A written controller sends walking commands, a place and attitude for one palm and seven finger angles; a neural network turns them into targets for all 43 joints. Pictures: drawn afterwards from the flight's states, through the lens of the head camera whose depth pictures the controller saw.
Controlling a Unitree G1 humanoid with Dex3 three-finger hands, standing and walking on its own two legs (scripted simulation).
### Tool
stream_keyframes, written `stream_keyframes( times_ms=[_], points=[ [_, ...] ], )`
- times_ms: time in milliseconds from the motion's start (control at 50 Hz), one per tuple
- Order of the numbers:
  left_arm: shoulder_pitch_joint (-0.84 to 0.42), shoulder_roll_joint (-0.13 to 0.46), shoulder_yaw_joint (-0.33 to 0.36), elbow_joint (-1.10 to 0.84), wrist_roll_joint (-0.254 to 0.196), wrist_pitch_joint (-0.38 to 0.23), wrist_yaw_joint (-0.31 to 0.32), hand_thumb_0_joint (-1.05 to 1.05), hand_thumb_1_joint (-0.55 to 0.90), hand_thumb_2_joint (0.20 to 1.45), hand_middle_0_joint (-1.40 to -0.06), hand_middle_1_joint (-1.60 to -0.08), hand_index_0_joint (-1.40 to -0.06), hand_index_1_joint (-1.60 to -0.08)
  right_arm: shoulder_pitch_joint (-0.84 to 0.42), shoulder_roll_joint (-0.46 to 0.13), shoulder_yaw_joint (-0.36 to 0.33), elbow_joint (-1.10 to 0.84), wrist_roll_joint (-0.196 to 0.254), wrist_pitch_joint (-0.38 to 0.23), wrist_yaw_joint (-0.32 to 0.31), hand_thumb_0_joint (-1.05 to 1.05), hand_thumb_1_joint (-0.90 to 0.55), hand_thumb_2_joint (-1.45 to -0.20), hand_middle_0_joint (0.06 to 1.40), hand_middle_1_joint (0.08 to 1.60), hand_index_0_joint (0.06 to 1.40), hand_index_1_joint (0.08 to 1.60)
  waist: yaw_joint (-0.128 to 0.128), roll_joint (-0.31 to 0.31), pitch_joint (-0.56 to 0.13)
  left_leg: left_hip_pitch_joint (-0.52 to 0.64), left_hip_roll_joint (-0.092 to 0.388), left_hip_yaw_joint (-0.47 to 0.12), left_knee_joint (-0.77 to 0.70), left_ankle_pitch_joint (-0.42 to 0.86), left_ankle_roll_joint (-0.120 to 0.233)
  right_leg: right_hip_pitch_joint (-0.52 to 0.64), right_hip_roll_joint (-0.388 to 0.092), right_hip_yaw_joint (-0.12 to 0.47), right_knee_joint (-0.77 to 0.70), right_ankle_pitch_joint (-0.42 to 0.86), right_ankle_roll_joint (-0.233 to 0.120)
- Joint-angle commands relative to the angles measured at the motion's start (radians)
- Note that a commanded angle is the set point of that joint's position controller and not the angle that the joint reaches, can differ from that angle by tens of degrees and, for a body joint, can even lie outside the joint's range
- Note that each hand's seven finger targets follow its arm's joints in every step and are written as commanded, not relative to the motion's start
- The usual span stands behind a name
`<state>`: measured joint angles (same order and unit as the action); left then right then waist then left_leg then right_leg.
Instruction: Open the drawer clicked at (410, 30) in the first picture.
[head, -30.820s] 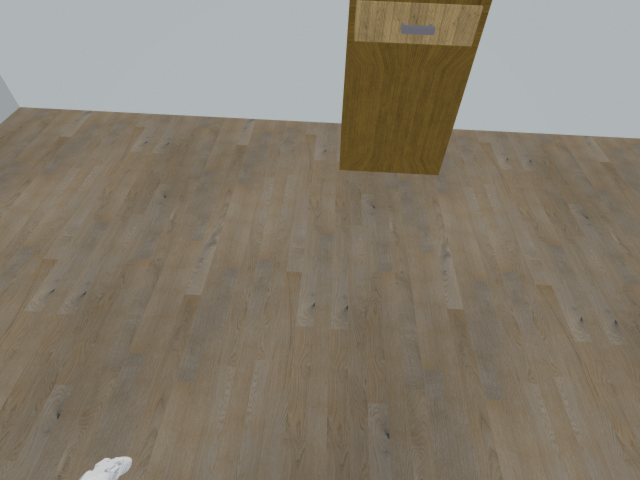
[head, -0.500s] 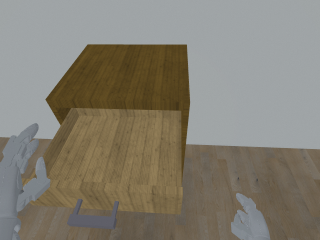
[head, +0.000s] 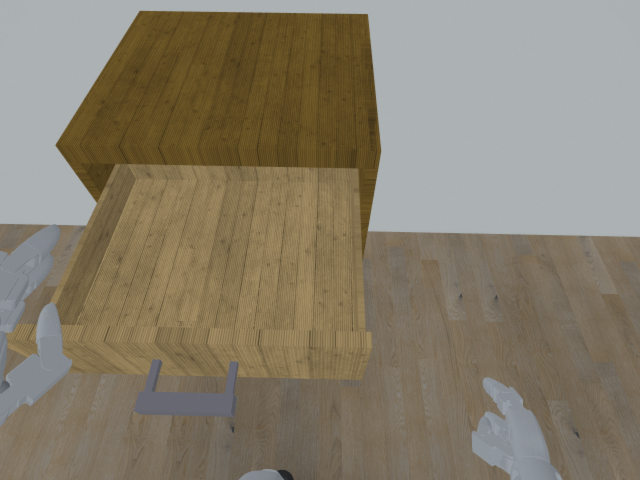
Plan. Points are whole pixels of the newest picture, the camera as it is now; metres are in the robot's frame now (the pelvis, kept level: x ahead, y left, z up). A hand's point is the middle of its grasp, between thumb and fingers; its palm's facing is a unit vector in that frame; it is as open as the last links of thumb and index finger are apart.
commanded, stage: step back with the hand held close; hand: left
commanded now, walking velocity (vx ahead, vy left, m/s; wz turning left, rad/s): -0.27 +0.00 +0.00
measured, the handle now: (190, 386) +0.23 +0.19 -0.06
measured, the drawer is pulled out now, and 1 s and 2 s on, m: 0.30 0.30 0.30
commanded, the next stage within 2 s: stop stepping back and stand still in 1.00 s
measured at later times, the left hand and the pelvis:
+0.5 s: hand out of the picture +0.13 +0.26 +0.16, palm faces +0.36 -0.80 -0.48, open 7.4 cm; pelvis -0.06 +0.01 -0.01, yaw +2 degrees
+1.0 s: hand out of the picture +0.08 +0.21 +0.15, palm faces +0.25 -0.84 -0.48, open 7.4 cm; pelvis -0.14 -0.02 +0.00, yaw -1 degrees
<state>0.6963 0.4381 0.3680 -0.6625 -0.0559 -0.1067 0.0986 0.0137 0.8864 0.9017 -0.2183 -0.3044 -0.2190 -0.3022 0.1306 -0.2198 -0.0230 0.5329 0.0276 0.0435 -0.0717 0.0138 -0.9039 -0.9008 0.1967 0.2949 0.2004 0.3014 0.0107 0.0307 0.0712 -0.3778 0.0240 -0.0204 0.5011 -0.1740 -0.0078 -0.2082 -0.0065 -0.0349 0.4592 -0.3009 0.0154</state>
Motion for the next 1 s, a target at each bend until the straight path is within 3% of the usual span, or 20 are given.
stream_keyframes(
  times_ms=[0, 140, 300, 360, 400, 440, 520, 580, 620, 640, 660, 700, 740, 760, 780, 800, 820, 840, 860, 980],
  points=[
    [0.030, 0.131, 0.149, -0.215, -0.013, -0.071, 0.035, 0.000, 0.900, 0.900, -0.200, -0.300, -0.200, -0.300, -0.090, -0.110, -0.042, -0.173, 0.004, -0.060, -0.010, 0.000, -0.900, -0.900, 0.200, 0.300, 0.200, 0.300, -0.004, 0.055, -0.274, 0.192, 0.086, -0.043, -0.013, 0.386, 0.043, 0.006, -0.020, -0.030, 0.012, 0.270, 0.000],
    [0.023, 0.118, 0.151, -0.198, -0.016, -0.089, 0.041, 0.000, 0.900, 0.900, -0.200, -0.300, -0.200, -0.300, -0.097, -0.110, -0.037, -0.166, 0.005, -0.093, -0.008, 0.000, -0.900, -0.900, 0.200, 0.300, 0.200, 0.300, -0.015, 0.048, -0.181, -0.019, 0.087, -0.082, -0.072, -0.081, 0.045, -0.003, -0.023, -0.002, 0.004, 0.125, -0.010],
    [-0.062, 0.114, 0.113, -0.246, -0.014, -0.123, 0.066, 0.000, 0.900, 0.900, -0.200, -0.300, -0.200, -0.300, -0.063, -0.107, -0.030, -0.131, -0.003, -0.130, -0.021, 0.000, -0.900, -0.900, 0.200, 0.300, 0.200, 0.300, -0.038, -0.007, -0.113, 0.123, 0.018, -0.057, 0.118, -0.228, -0.002, -0.316, -0.112, 0.073, -0.120, -0.134, -0.071],
    [-0.079, 0.152, 0.154, -0.255, -0.008, -0.121, 0.078, 0.000, 0.900, 0.900, -0.200, -0.300, -0.200, -0.300, -0.080, -0.112, -0.026, -0.128, -0.013, -0.140, -0.029, 0.000, -0.900, -0.900, 0.200, 0.300, 0.200, 0.300, -0.028, 0.087, -0.104, 0.030, 0.074, -0.136, -0.051, -0.276, 0.016, -0.236, -0.035, 0.021, -0.037, -0.123, -0.034],
    [-0.076, 0.127, 0.147, -0.260, -0.002, -0.125, 0.073, 0.000, 0.900, 0.900, -0.200, -0.300, -0.200, -0.300, -0.081, -0.116, -0.022, -0.152, -0.007, -0.151, -0.023, 0.000, -0.900, -0.900, 0.200, 0.300, 0.200, 0.300, -0.020, 0.213, -0.128, -0.186, 0.176, -0.264, -0.260, -0.406, 0.066, -0.007, 0.053, -0.026, 0.192, -0.106, 0.001],
    [-0.059, 0.118, 0.161, -0.234, 0.013, -0.139, 0.064, 0.000, 0.900, 0.900, -0.200, -0.300, -0.200, -0.300, -0.065, -0.120, -0.030, -0.151, -0.009, -0.166, -0.014, 0.000, -0.900, -0.900, 0.200, 0.300, 0.200, 0.300, -0.014, 0.266, -0.145, -0.323, 0.230, -0.301, -0.322, -0.550, 0.106, 0.102, 0.077, -0.008, 0.363, -0.142, 0.002],
    [-0.008, 0.126, 0.171, -0.258, -0.010, -0.157, 0.055, 0.000, 0.900, 0.900, -0.200, -0.300, -0.200, -0.300, -0.050, -0.110, -0.031, -0.122, -0.013, -0.196, 0.011, 0.000, -0.900, -0.900, 0.200, 0.300, 0.200, 0.300, -0.002, 0.173, -0.215, -0.065, 0.186, -0.221, -0.173, -0.222, 0.112, -0.031, 0.058, 0.002, 0.199, -0.129, -0.016],
    [-0.003, 0.131, 0.165, -0.288, -0.024, -0.174, 0.037, 0.000, 0.900, 0.900, -0.200, -0.300, -0.200, -0.300, -0.058, -0.108, -0.016, -0.105, -0.018, -0.202, 0.020, 0.000, -0.900, -0.900, 0.200, 0.300, 0.200, 0.300, -0.001, 0.164, -0.249, 0.027, 0.159, -0.171, -0.078, -0.040, 0.087, -0.005, 0.040, 0.009, -0.021, 0.034, -0.020],
    [-0.035, 0.154, 0.171, -0.275, -0.016, -0.184, 0.032, 0.000, 0.900, 0.900, -0.200, -0.300, -0.200, -0.300, -0.052, -0.098, -0.015, -0.091, -0.011, -0.196, 0.022, 0.000, -0.900, -0.900, 0.200, 0.300, 0.200, 0.300, -0.012, -0.004, -0.285, 0.086, 0.071, -0.050, 0.102, 0.070, 0.030, -0.027, -0.065, 0.102, -0.095, 0.309, -0.043],
    [-0.040, 0.139, 0.147, -0.256, -0.023, -0.178, 0.031, 0.000, 0.900, 0.900, -0.200, -0.300, -0.200, -0.300, -0.040, -0.099, -0.033, -0.087, 0.012, -0.193, 0.021, 0.000, -0.900, -0.900, 0.200, 0.300, 0.200, 0.300, -0.020, -0.166, -0.312, 0.126, -0.002, 0.012, 0.270, -0.005, -0.002, -0.068, -0.174, 0.164, -0.101, 0.463, -0.071],
    [-0.024, 0.169, 0.174, -0.223, -0.017, -0.174, 0.040, 0.000, 0.900, 0.900, -0.200, -0.300, -0.200, -0.300, -0.063, -0.101, -0.045, -0.083, 0.025, -0.183, 0.015, 0.000, -0.900, -0.900, 0.200, 0.300, 0.200, 0.300, -0.019, -0.256, -0.311, 0.107, -0.045, 0.029, 0.432, -0.150, -0.012, -0.111, -0.264, 0.235, -0.112, 0.596, -0.107],
    [-0.017, 0.144, 0.167, -0.178, -0.012, -0.161, 0.045, 0.000, 0.900, 0.900, -0.200, -0.300, -0.200, -0.300, -0.118, -0.070, -0.030, -0.093, 0.010, -0.157, 0.004, 0.000, -0.900, -0.900, 0.200, 0.300, 0.200, 0.300, -0.016, -0.193, -0.213, -0.068, -0.043, -0.034, 0.538, -0.311, -0.015, -0.075, -0.312, 0.227, -0.076, 0.677, -0.176],
    [-0.016, 0.128, 0.169, -0.130, 0.006, -0.139, 0.051, 0.000, 0.900, 0.900, -0.200, -0.300, -0.200, -0.300, -0.135, -0.032, 0.004, -0.083, -0.015, -0.124, -0.012, 0.000, -0.900, -0.900, 0.200, 0.300, 0.200, 0.300, -0.034, -0.122, -0.136, -0.110, -0.018, -0.024, 0.246, -0.266, -0.011, 0.001, -0.233, 0.135, -0.010, 0.773, -0.121],
    [-0.041, 0.123, 0.164, -0.139, 0.001, -0.134, 0.051, 0.000, 0.900, 0.900, -0.200, -0.300, -0.200, -0.300, -0.144, -0.044, 0.013, -0.080, -0.009, -0.116, -0.019, 0.000, -0.900, -0.900, 0.200, 0.300, 0.200, 0.300, -0.049, -0.062, -0.120, -0.081, -0.031, 0.017, -0.015, -0.093, -0.013, 0.053, -0.161, 0.075, 0.099, 0.845, -0.071],
    [-0.050, 0.120, 0.157, -0.144, -0.009, -0.130, 0.053, 0.000, 0.900, 0.900, -0.200, -0.300, -0.200, -0.300, -0.132, -0.054, 0.006, -0.080, -0.003, -0.111, -0.025, 0.000, -0.900, -0.900, 0.200, 0.300, 0.200, 0.300, -0.048, -0.009, -0.153, 0.046, 0.039, -0.021, -0.178, 0.372, 0.002, 0.040, -0.076, 0.010, 0.195, 0.738, -0.013],
    [-0.076, 0.125, 0.150, -0.176, 0.001, -0.129, 0.053, 0.000, 0.900, 0.900, -0.200, -0.300, -0.200, -0.300, -0.123, -0.071, -0.021, -0.085, -0.011, -0.108, -0.015, 0.000, -0.900, -0.900, 0.200, 0.300, 0.200, 0.300, -0.037, 0.088, -0.193, 0.249, 0.200, -0.165, -0.118, 0.816, 0.057, -0.143, -0.017, 0.000, 0.276, 0.298, 0.005],
    [-0.070, 0.113, 0.136, -0.171, 0.012, -0.129, 0.056, 0.000, 0.900, 0.900, -0.200, -0.300, -0.200, -0.300, -0.075, -0.065, -0.039, -0.082, -0.020, -0.115, 0.003, 0.000, -0.900, -0.900, 0.200, 0.300, 0.200, 0.300, -0.034, 0.135, -0.256, 0.348, 0.323, -0.251, -0.049, 1.030, 0.114, -0.248, 0.004, 0.049, 0.364, -0.133, -0.015],
    [-0.064, 0.076, 0.104, -0.168, 0.006, -0.145, 0.043, 0.000, 0.900, 0.900, -0.200, -0.300, -0.200, -0.300, -0.036, -0.093, -0.053, -0.074, -0.009, -0.129, 0.023, 0.000, -0.900, -0.900, 0.200, 0.300, 0.200, 0.300, -0.041, 0.095, -0.254, 0.340, 0.345, -0.189, -0.077, 0.928, 0.140, -0.230, 0.012, 0.089, 0.439, -0.237, -0.022],
    [0.008, 0.068, 0.115, -0.126, 0.007, -0.131, 0.050, 0.000, 0.900, 0.900, -0.200, -0.300, -0.200, -0.300, -0.063, -0.074, -0.058, -0.074, -0.023, -0.141, 0.023, 0.000, -0.900, -0.900, 0.200, 0.300, 0.200, 0.300, -0.019, 0.162, -0.268, 0.310, 0.334, -0.188, -0.055, 0.913, 0.157, -0.251, 0.020, 0.084, 0.461, -0.255, -0.018],
    [0.037, 0.112, 0.132, -0.400, -0.009, -0.108, 0.054, 0.000, 0.900, 0.900, -0.200, -0.300, -0.200, -0.300, -0.079, -0.100, -0.041, -0.111, -0.026, -0.165, 0.042, 0.000, -0.900, -0.900, 0.200, 0.300, 0.200, 0.300, -0.004, 0.204, -0.316, 0.220, 0.257, -0.121, -0.070, 0.658, 0.121, -0.137, 0.018, -0.005, 0.296, -0.065, 0.003]
  ],
)
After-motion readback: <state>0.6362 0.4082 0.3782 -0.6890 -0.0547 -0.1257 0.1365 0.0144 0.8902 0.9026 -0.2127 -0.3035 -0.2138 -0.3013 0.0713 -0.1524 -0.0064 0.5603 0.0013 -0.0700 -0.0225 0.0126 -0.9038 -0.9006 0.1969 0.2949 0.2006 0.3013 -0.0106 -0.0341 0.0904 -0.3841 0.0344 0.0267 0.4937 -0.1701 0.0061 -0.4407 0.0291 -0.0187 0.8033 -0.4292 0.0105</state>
